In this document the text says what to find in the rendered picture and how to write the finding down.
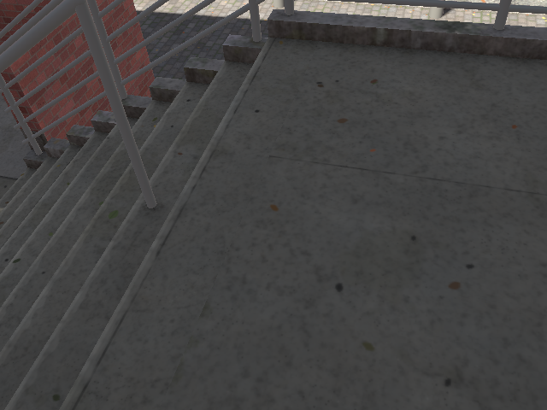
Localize stairs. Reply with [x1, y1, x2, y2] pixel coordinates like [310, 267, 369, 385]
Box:
[0, 61, 254, 410]

